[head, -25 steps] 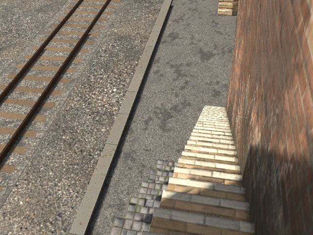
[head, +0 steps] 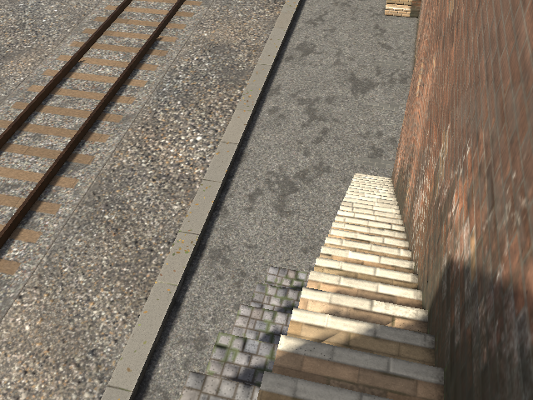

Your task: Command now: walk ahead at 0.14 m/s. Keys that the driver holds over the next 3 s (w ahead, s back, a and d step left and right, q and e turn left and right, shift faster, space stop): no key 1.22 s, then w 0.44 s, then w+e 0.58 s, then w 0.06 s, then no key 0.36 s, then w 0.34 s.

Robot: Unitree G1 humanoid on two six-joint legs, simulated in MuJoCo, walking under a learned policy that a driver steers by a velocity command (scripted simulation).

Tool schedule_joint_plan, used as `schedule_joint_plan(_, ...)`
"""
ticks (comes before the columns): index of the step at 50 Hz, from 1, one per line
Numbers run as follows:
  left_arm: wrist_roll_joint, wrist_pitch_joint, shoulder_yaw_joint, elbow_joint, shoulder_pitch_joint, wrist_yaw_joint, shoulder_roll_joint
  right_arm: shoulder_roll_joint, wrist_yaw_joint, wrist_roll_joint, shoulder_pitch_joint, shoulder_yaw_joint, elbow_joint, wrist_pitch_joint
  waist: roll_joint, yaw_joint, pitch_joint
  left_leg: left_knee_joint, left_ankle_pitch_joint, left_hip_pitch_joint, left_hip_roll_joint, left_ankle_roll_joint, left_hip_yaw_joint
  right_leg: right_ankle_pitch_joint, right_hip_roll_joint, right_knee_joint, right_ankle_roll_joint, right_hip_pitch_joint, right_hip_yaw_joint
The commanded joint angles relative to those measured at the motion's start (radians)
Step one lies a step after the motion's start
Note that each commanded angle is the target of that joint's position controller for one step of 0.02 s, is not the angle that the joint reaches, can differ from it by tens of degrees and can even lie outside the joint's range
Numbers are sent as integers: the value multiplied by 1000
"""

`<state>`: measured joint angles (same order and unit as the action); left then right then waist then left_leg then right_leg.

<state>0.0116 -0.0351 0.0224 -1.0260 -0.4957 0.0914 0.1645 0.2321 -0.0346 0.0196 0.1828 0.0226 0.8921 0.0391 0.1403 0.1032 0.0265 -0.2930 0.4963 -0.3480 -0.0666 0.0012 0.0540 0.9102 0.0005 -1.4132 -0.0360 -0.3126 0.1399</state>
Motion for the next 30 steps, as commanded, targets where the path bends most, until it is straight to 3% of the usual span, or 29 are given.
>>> schedule_joint_plan(1, -12, 9, 50, -3, -74, -36, 137, 162, -6, 5, 603, 50, 172, 28, -21, -218, -105, 56, 641, 695, -121, 65, 40, -84, 106, -545, -91, -430, -9)
schedule_joint_plan(2, 56, 7, 45, 75, -113, -45, 109, 222, -3, 30, 515, 44, 140, 27, 88, -122, -239, -457, 1031, 1082, -286, 149, 121, 195, 111, -773, -40, -839, -72)
schedule_joint_plan(3, 66, 13, 36, 75, -68, -52, 149, 172, 13, -8, 427, 39, 93, 6, 42, -184, -381, -439, 650, 1058, -314, 193, 154, 82, 70, -791, -46, -872, -157)
schedule_joint_plan(4, 41, 19, 32, 79, 0, -51, 153, 127, 20, -15, 314, 19, 46, 2, -71, -177, -346, -287, 108, 807, -330, 273, 193, -111, 51, -754, -33, -815, -253)
schedule_joint_plan(5, 14, 42, 26, 82, 54, -48, 125, 135, 42, -9, 203, 19, 17, -2, -70, -152, -311, -93, -562, 567, -378, 329, 323, -238, 34, -721, -1, -745, -247)
schedule_joint_plan(6, -4, 75, 36, 79, 112, -46, 151, 104, 57, 2, 181, 1, 8, -6, -100, -141, -218, 9, -844, 381, -372, 340, 349, -329, 46, -706, 24, -714, -237)
schedule_joint_plan(7, -3, 99, 45, 86, 136, -43, 157, 81, 58, 19, 170, -17, 4, -5, -105, -117, -112, 22, -990, 197, -300, 300, 296, -502, 66, -567, 48, -672, -251)
schedule_joint_plan(8, -7, 112, 40, 87, 176, -48, 122, 46, 58, 14, 172, -40, 24, 1, -76, -106, -25, -6, -971, 54, -240, 251, 252, -564, 93, -537, 79, -667, -281)
schedule_joint_plan(9, 3, 120, 42, 82, 167, -47, 90, 11, 38, 5, 176, -54, 44, 11, -34, -95, 17, -25, -904, -74, -183, 223, 189, -587, 101, -507, 91, -593, -274)
schedule_joint_plan(10, 4, 131, 41, 88, 181, -56, 77, 2, 39, -7, 169, -61, 43, 17, -45, -88, 57, -19, -956, -168, -150, 209, 148, -653, 117, -425, 102, -571, -255)
schedule_joint_plan(11, -13, 138, 26, 111, 228, -64, 32, -9, 49, -23, 139, -71, 33, 25, -25, -78, 83, -17, -1015, -213, -158, 207, 180, -733, 115, -331, 124, -570, -263)
schedule_joint_plan(12, -26, 147, 25, 91, 223, -66, 17, -22, 47, -12, 121, -78, 41, 25, -11, -70, 60, -35, -1015, -232, -131, 185, 154, -802, 113, -220, 128, -506, -269)
schedule_joint_plan(14, -48, 143, 14, 76, 209, -77, 28, -1, 37, -14, 64, -75, 24, 25, 7, -29, 56, 22, -1060, -315, -74, 121, 88, -902, 69, 312, 120, -232, -194)
schedule_joint_plan(15, -49, 139, 18, 49, 200, -74, 50, 24, 28, 3, 73, -67, 20, 35, 17, -49, 25, 86, -1003, -383, -80, 129, 80, -970, 80, 416, 102, 13, -124)
schedule_joint_plan(16, -54, 143, 21, 3, 99, -75, 63, 97, 15, 22, 56, -52, 35, 43, 108, -17, -43, 127, -926, -467, -116, 152, 94, -969, 100, 232, 81, 272, -94)
schedule_joint_plan(17, -43, 144, 16, 2, 85, -80, 77, 96, 13, 14, 5, -50, 27, 38, 134, 10, 6, 118, -943, -472, -116, 147, 63, -875, 68, 331, 69, 305, -104)
schedule_joint_plan(18, -35, 142, 16, 2, 99, -83, 96, 73, 12, 6, 40, -54, 33, 26, 102, -19, 85, 112, -950, -439, -113, 142, 74, -769, 47, 466, 55, 280, -121)
schedule_joint_plan(19, -7, 132, 16, 42, 188, -77, 103, 72, 20, 14, 161, -46, 57, -1, 35, -78, 183, 83, -1017, -238, -93, 152, 107, -479, 51, 799, 43, 122, -124)
schedule_joint_plan(20, -2, 118, 21, 59, 225, -68, 130, 80, 25, 18, 292, -33, 84, -32, -29, -141, 244, 65, -1032, -43, -112, 139, 210, -376, 6, 1093, 34, 40, -191)
schedule_joint_plan(21, -18, 88, 25, 35, 164, -73, 139, 36, 20, 23, 359, -37, 96, -33, -77, -169, 212, 4, -971, -49, -112, 103, 224, -568, -120, 1133, 36, 198, -315)
schedule_joint_plan(22, -29, 68, 27, 34, 76, -76, 180, 22, 14, 24, 431, -30, 89, -27, -192, -195, 134, -82, -953, -124, -106, 85, 163, -981, -267, 991, 21, 375, -439)
schedule_joint_plan(23, 18, 59, 11, 19, 151, -73, 135, 6, 14, 24, 323, -28, 74, -34, -207, -176, 191, -33, -751, -73, -49, 56, 100, -908, -220, 978, -61, 112, -399)
schedule_joint_plan(24, 25, 46, 1, 37, 189, -77, 92, 28, 13, 34, 257, -26, 69, -41, -169, -152, 138, -56, -683, 78, -49, 56, 87, -851, -197, 1030, -56, 38, -384)
schedule_joint_plan(26, 36, 33, 4, 18, 205, -86, 101, 20, -4, 31, 196, -31, 48, -56, -252, -148, 42, -68, -639, 235, -40, 64, 63, -764, -155, 1091, -28, 23, -323)
schedule_joint_plan(27, 35, 33, 5, 16, 206, -82, 106, 18, -12, 27, 181, -33, 45, -63, -240, -159, 45, -42, -616, 274, -51, 58, 68, -683, -139, 1103, -14, 4, -305)
schedule_joint_plan(30, 32, 37, 6, 3, 173, -83, 111, 36, -7, 35, 195, -31, 64, -60, -190, -146, 36, -9, -604, 266, -57, 55, 71, -719, -136, 1103, -1, 72, -287)
